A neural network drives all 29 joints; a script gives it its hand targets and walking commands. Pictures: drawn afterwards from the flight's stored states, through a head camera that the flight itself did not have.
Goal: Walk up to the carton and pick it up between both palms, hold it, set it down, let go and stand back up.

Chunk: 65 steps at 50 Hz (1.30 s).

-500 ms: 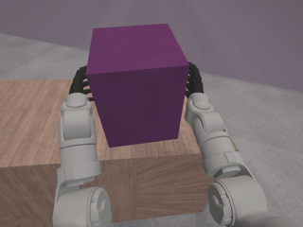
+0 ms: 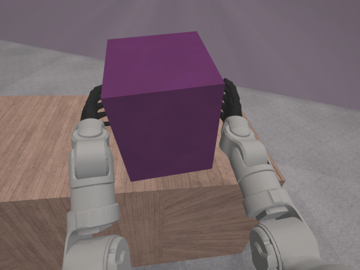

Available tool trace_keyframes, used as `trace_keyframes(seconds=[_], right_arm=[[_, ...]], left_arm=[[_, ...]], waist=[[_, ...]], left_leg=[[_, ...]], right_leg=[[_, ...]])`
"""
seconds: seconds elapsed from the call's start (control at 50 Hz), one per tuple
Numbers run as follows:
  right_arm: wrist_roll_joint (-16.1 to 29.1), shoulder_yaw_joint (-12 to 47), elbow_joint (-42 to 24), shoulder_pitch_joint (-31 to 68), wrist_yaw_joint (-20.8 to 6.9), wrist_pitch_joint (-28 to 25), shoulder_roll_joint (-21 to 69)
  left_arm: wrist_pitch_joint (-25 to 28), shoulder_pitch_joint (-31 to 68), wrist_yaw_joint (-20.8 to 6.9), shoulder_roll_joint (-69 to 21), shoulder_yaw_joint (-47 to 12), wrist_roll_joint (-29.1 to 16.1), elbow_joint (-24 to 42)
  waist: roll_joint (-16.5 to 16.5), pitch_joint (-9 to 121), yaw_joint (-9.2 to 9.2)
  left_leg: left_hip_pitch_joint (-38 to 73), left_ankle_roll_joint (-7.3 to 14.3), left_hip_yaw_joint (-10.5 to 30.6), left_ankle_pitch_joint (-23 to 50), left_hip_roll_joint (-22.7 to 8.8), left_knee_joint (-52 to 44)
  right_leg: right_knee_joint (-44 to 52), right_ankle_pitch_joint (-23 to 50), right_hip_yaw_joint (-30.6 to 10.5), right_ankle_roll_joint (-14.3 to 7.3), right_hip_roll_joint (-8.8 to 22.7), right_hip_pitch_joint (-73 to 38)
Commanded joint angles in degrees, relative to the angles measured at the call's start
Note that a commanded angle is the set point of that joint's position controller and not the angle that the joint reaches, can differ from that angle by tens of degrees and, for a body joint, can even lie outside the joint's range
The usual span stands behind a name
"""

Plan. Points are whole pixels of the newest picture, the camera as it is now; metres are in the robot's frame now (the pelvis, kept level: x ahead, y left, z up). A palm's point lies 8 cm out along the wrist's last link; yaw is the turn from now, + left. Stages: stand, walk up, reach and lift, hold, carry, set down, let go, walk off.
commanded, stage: hold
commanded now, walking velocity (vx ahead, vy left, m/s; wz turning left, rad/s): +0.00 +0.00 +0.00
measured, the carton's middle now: (163, 108) +0.42 +0.01 +0.18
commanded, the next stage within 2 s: none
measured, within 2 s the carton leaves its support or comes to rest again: neither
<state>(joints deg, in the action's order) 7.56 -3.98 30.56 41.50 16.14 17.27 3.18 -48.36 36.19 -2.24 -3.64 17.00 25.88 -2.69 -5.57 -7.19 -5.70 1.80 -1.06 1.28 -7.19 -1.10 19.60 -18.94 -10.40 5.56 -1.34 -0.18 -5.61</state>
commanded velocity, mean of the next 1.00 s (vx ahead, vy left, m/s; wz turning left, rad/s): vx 0.00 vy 0.00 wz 0.00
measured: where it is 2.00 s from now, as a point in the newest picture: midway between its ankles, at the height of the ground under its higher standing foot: outside the picture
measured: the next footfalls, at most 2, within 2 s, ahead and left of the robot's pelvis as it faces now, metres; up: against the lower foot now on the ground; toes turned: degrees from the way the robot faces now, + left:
none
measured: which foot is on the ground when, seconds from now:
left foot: down 0.00-1.00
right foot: down 0.00-1.00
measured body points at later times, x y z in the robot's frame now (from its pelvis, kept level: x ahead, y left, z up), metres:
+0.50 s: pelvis +0.00 +0.00 +0.00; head -0.05 +0.03 +0.45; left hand +0.37 +0.15 +0.20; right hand +0.37 -0.14 +0.21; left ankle +0.06 +0.13 -0.74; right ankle +0.02 -0.10 -0.74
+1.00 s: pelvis +0.00 +0.00 +0.00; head -0.05 +0.03 +0.45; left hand +0.37 +0.15 +0.20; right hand +0.37 -0.14 +0.21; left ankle +0.06 +0.13 -0.74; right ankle +0.02 -0.10 -0.74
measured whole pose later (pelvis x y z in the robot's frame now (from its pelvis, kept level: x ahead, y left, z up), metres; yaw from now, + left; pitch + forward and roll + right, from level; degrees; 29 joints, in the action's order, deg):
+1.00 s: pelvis +0.00 +0.00 +0.00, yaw +0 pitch -14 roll +0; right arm 6.3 -4.7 32.0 42.5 15.5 16.4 3.5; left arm -48.2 37.1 -2.3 -3.9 18.0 26.1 -3.7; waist -5.4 -7.2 -5.6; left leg 1.4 -1.1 0.5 -6.4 -1.4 18.9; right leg -18.9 -10.0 5.7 -1.6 -0.3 -4.9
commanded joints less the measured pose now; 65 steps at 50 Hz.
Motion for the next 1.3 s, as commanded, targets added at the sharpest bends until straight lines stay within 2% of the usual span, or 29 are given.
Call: trace_keyframes(seconds=[0.0,0.16,0.28,0.54,1.28], right_arm=[[4.30,18.35,-18.09,48.63,-10.67,-4.44,24.27],[3.62,17.89,-16.64,49.03,-11.06,-4.64,24.92],[3.41,17.72,-16.33,49.20,-10.80,-4.71,25.42],[3.00,17.35,-16.30,48.40,-10.42,-4.84,25.52],[2.54,16.93,-15.84,48.38,-10.87,-5.56,24.92]], left_arm=[[6.20,46.47,-9.43,-25.29,-25.29,-11.34,9.86],[6.08,46.75,-9.10,-24.97,-24.00,-11.11,8.67],[6.18,47.32,-9.26,-24.63,-23.73,-11.16,8.30],[6.45,47.51,-9.87,-24.35,-24.01,-11.05,8.46],[6.47,47.34,-9.60,-24.28,-23.90,-10.84,8.64]], waist=[[8.89,28.90,-0.86],[7.64,29.11,-0.13],[7.29,29.46,-0.36],[7.87,28.80,-1.15],[7.94,28.93,-0.97]], left_leg=[[7.18,0.99,-4.45,11.04,2.12,-2.36],[6.68,1.86,-4.90,8.89,2.23,-2.81],[6.98,2.10,-4.94,8.68,2.54,-2.47],[7.00,1.90,-4.82,8.74,2.81,-2.32],[7.20,1.96,-5.02,8.72,2.53,-2.56]], right_leg=[[3.13,5.56,1.78,3.40,-2.19,-1.94],[3.73,4.69,1.44,3.29,-2.04,-1.51],[4.00,5.62,1.32,3.68,-1.68,-1.47],[3.81,7.04,1.46,4.19,-1.20,-1.94],[3.66,6.02,1.69,3.84,-1.39,-1.61]])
